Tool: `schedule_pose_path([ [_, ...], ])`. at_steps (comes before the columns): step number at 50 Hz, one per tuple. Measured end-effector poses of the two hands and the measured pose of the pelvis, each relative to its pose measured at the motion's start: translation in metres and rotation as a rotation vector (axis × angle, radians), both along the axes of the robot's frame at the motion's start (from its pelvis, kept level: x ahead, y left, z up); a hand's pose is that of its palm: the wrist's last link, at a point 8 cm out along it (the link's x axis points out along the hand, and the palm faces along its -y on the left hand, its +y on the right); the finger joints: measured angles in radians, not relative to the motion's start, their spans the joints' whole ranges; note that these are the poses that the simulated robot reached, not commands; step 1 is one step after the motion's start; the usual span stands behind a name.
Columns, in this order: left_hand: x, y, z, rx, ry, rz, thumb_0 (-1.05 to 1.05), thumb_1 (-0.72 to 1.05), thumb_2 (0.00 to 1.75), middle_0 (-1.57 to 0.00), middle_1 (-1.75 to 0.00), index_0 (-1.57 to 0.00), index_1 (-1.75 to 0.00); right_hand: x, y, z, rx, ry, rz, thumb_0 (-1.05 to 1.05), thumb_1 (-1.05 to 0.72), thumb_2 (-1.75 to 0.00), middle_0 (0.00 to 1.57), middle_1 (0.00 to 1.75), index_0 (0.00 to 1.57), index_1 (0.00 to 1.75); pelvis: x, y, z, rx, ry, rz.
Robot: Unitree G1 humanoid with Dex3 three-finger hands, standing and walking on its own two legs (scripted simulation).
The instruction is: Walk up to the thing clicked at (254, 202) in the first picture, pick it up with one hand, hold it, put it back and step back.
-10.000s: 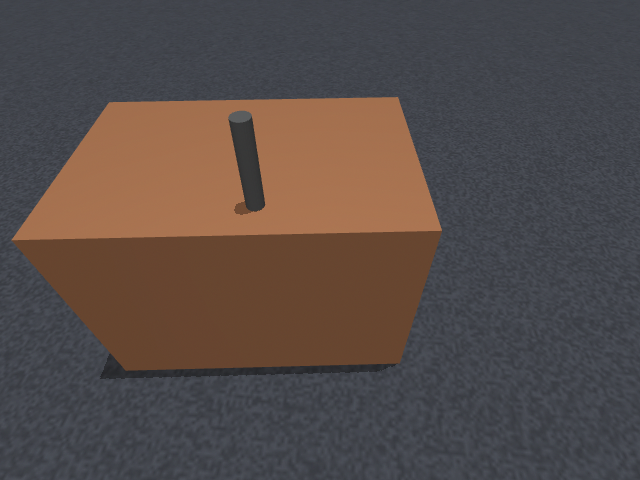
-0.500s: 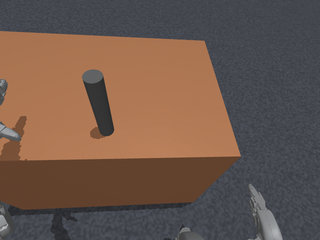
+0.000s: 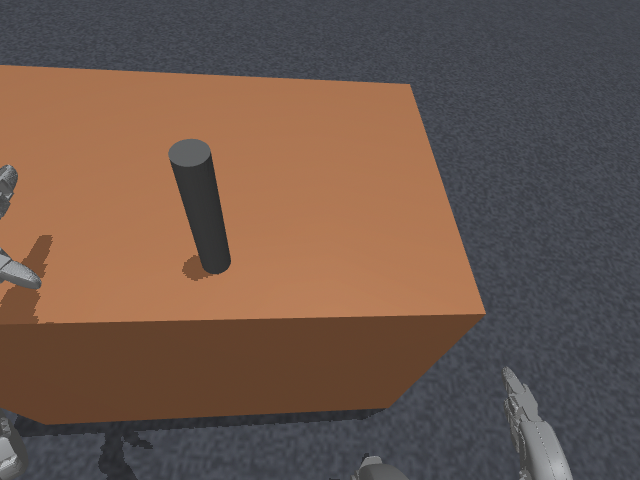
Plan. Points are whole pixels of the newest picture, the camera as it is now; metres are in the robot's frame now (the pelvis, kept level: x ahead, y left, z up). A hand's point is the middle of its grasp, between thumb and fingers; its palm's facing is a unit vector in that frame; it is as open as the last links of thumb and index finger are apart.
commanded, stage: go down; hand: left
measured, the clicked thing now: (205, 217) +0.46 +0.14 +0.04
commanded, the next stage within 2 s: approach in 0.34 s
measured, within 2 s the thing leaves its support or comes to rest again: neither
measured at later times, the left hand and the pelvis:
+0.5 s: hand (14, 220) +0.41 +0.32 +0.11, palm faces +0.06 -1.00 +0.00, open 17.6 cm; pelvis +0.00 +0.00 +0.00, yaw +0 degrees
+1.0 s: hand (167, 238) +0.46 +0.19 +0.00, palm faces -0.02 -1.00 +0.08, open 17.3 cm; pelvis -0.03 +0.00 -0.03, yaw +0 degrees
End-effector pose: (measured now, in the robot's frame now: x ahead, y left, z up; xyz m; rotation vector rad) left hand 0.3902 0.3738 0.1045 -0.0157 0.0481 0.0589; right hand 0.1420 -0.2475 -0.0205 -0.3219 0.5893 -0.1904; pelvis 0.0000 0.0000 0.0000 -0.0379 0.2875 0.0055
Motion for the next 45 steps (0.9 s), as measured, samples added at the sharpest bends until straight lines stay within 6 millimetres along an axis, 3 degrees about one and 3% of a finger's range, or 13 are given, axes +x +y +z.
schedule_pose_path([
  [15, 0.002, -0.003, 0.005, 0.006, -0.014, 0.002, -0.01, -0.59, 0.07, -0.06, -0.06, -0.07, -0.06, -0.001, -0.002, -0.003, -0.002, 0.009, 0.013, -0.01, 0.52, -0.06, 0.06, 0.05, 0.06, 0.05, -0.004, -0.003, -0.001, 0.003, -0.002, 0.007],
  [24, -0.003, -0.002, 0.002, 0.009, 0.001, 0.0, -0.01, -0.6, 0.07, -0.07, -0.07, -0.08, -0.07, -0.008, -0.004, -0.007, 0.005, 0.035, -0.008, -0.01, 0.51, -0.06, 0.06, 0.05, 0.06, 0.05, -0.003, -0.003, -0.001, 0.005, 0.0, 0.003],
  [31, -0.01, -0.003, -0.008, -0.007, 0.006, -0.002, -0.01, -0.53, 0.07, -0.06, -0.06, -0.06, -0.06, -0.001, -0.002, -0.005, -0.003, 0.01, 0.013, -0.01, 0.54, -0.05, 0.06, 0.05, 0.06, 0.05, -0.007, -0.003, -0.003, 0.006, 0.001, 0.009],
  [36, -0.004, -0.024, -0.034, -0.032, 0.029, -0.037, -0.01, -0.51, 0.08, -0.05, -0.05, -0.05, -0.06, 0.004, 0.003, -0.003, -0.009, -0.013, 0.048, -0.01, 0.56, -0.05, 0.06, 0.05, 0.06, 0.05, -0.011, -0.003, -0.008, 0.005, 0.019, 0.014],
  [45, 0.028, -0.095, -0.094, -0.073, 0.046, -0.098, -0.01, -0.51, 0.07, -0.04, -0.04, -0.05, -0.04, -0.011, -0.001, -0.005, -0.053, 0.004, 0.054, -0.01, 0.56, -0.05, 0.06, 0.05, 0.06, 0.05, -0.022, -0.003, -0.024, 0.002, 0.066, 0.005],
])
